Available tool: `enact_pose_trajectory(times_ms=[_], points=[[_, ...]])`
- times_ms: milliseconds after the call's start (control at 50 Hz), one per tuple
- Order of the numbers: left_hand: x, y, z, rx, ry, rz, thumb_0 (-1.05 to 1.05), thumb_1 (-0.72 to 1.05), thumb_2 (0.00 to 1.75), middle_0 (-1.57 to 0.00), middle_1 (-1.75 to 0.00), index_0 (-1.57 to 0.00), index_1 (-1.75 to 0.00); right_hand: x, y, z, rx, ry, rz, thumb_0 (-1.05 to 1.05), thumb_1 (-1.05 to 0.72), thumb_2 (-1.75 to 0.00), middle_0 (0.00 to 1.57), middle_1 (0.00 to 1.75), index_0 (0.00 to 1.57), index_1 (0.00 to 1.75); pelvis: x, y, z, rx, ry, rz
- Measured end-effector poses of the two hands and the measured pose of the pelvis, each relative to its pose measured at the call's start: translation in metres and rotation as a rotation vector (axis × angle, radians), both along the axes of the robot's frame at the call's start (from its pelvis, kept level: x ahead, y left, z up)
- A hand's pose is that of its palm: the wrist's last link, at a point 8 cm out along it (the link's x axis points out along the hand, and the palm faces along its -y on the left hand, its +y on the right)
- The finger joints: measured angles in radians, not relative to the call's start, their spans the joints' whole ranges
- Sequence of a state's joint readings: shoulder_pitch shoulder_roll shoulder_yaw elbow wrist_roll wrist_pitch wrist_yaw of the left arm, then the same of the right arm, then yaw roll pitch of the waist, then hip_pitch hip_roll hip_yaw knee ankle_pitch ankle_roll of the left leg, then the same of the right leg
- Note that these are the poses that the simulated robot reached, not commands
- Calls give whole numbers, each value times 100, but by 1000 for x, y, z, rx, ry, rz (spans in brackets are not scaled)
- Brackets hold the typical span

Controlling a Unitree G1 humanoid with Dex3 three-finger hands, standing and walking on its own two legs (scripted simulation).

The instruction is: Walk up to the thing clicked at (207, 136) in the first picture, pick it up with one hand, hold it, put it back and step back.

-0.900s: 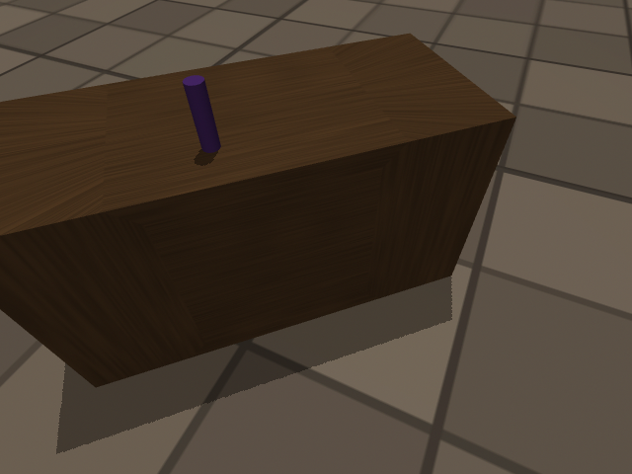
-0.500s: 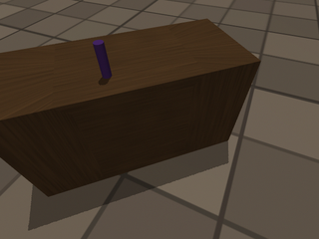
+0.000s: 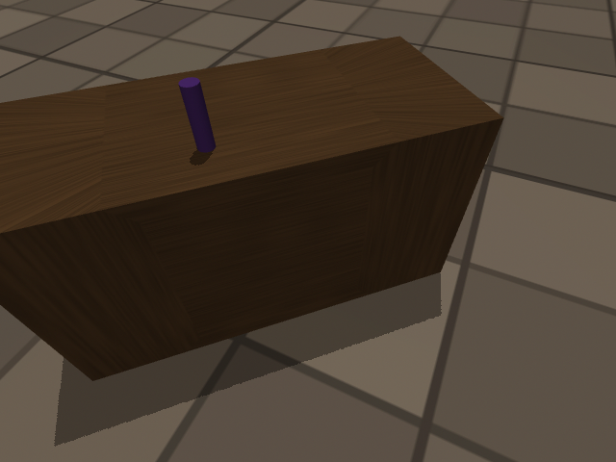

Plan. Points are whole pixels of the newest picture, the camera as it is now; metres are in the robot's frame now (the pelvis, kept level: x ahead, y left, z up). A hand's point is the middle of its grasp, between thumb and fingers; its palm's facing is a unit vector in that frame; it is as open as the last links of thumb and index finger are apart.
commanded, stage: stand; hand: left
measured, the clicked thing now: (198, 117) +0.83 +0.28 +0.00
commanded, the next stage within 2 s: walk up in 0.22 s
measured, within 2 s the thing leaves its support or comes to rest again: neither
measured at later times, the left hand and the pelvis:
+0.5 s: hand out of the picture +0.11 +0.24 -0.15, palm faces +0.05 -0.92 -0.40, open 7.4 cm; pelvis +0.04 -0.05 -0.02, yaw +5 degrees
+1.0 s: hand out of the picture +0.17 +0.19 -0.18, palm faces +0.19 -0.93 -0.30, open 7.4 cm; pelvis +0.20 -0.07 -0.03, yaw +13 degrees
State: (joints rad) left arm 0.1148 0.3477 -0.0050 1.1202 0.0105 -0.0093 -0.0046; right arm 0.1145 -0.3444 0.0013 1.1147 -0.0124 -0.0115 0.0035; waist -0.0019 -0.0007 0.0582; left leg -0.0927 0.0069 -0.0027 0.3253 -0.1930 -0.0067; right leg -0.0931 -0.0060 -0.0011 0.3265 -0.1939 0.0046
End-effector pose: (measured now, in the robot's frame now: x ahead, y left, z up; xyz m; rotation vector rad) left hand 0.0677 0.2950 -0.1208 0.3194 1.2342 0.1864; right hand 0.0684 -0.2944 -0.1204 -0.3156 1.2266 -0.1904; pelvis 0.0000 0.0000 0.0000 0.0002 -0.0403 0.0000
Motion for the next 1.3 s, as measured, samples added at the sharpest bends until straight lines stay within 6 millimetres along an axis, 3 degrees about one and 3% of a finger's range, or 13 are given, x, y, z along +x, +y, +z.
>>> enact_pose_trajectory(times_ms=[300, 420, 500, 560, 680, 800, 880, 980, 1080, 1160, 1240, 1300], points=[[7, 5, 1, -9, -52, 17, 0, 90, 90, -21, -30, -20, -30, -3, -7, 1, 1, -20, 15, 0, -91, -89, 20, 30, 21, 30, 4, -5, -4, 6, 9, 24], [20, 3, 9, 23, -89, 40, 0, 90, 90, -21, -30, -20, -30, -13, -43, 1, -30, 34, 29, 0, -90, -89, 21, 30, 21, 30, 21, -29, -10, 26, 16, 61], [28, -10, 11, 65, -110, 48, 0, 90, 90, -21, -30, -20, -30, 1, -79, -9, -51, 67, 48, 0, -90, -89, 21, 30, 21, 30, 40, -53, -20, 8, 3, 83], [22, -23, 12, 77, -121, 89, 0, 90, 90, -21, -30, -20, -30, 30, -93, -11, -70, 78, 77, 0, -91, -89, 20, 30, 21, 30, 57, -66, -22, -1, -3, 119], [8, -49, 15, 38, -62, 181, 0, 90, 90, -21, -30, -20, -30, 117, -96, 8, -53, -11, 194, 1, -91, -89, 20, 30, 21, 30, 95, -73, -10, -8, -3, 165], [13, -57, -6, -4, -12, 236, 0, 90, 90, -21, -30, -20, -30, 210, -77, 17, -63, -95, 298, 0, -91, -89, 20, 30, 20, 30, 137, -73, -18, -19, -6, 204], [30, -55, -30, -24, 17, 253, 0, 90, 90, -21, -30, -20, -30, 266, -59, 16, -81, -198, 344, 0, -91, -89, 20, 30, 21, 30, 165, -65, -33, 6, -15, 215], [76, -58, -28, -36, -8, 230, 1, 90, 90, -21, -30, -20, -30, 297, -53, 28, -63, -272, 327, 0, -91, -89, 20, 30, 21, 30, 197, -68, -28, 19, -28, 225], [124, -59, -13, -20, -67, 214, 0, 90, 90, -21, -30, -20, -30, 315, -69, 27, -56, -240, 338, 0, -90, -89, 21, 30, 21, 30, 230, -79, -23, 25, -26, 234], [155, -63, -1, 28, -83, 216, 0, 90, 90, -21, -30, -20, -30, 333, -96, 14, -47, -196, 331, 0, -90, -89, 21, 30, 21, 30, 262, -95, -26, 24, -21, 245], [175, -70, 3, 111, -112, 242, 0, 90, 90, -21, -30, -20, -30, 364, -125, -12, -60, -136, 332, 0, -90, -89, 21, 30, 21, 30, 297, -115, -42, 3, -16, 271], [180, -83, 9, 118, -103, 287, 0, 90, 90, -21, -30, -20, -30, 391, -127, -17, -59, -97, 343, 1, -91, -89, 20, 30, 21, 30, 315, -120, -37, -2, -17, 287]])
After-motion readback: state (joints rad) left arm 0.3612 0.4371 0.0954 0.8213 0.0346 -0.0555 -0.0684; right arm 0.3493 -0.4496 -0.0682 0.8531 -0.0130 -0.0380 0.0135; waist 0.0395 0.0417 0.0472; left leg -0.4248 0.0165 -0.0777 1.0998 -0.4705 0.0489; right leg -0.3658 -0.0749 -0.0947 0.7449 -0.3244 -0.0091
